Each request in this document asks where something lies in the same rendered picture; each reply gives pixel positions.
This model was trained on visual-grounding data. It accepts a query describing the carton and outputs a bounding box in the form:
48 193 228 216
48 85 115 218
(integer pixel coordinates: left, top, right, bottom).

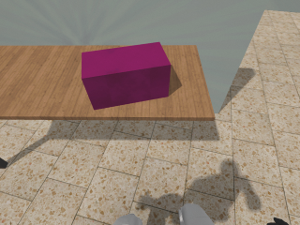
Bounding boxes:
82 42 171 110

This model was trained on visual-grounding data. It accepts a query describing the right robot thigh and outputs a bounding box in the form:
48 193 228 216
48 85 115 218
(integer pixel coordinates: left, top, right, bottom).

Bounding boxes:
178 203 215 225

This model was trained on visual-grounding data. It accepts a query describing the table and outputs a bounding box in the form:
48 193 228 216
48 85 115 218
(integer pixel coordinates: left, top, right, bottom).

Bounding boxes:
0 45 216 169

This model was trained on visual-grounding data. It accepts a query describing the left robot thigh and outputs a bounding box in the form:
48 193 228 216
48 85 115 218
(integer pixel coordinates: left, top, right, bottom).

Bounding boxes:
113 214 143 225

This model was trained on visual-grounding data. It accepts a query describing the robot thigh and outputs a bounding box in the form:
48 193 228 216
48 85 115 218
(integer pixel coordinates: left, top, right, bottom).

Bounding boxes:
113 214 143 225
178 203 215 225

